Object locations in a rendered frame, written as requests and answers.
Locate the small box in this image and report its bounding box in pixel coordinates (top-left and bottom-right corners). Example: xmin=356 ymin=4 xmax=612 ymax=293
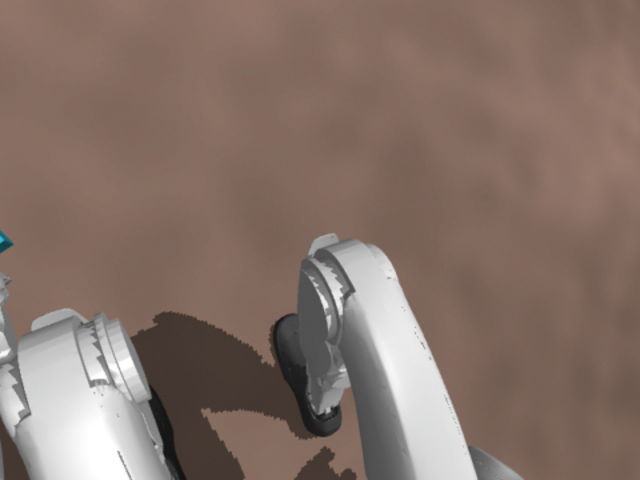
xmin=0 ymin=230 xmax=14 ymax=253

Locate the right robot foot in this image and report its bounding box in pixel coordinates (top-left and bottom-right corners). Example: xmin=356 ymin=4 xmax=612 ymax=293
xmin=273 ymin=314 xmax=342 ymax=437

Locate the left robot foot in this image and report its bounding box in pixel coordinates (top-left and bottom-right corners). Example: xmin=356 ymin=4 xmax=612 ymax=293
xmin=148 ymin=384 xmax=187 ymax=480

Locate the left robot arm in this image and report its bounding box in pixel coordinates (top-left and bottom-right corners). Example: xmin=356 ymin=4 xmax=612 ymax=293
xmin=0 ymin=275 xmax=18 ymax=480

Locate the right robot hand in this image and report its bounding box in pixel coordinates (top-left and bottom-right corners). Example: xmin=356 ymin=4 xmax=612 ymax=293
xmin=468 ymin=446 xmax=524 ymax=480

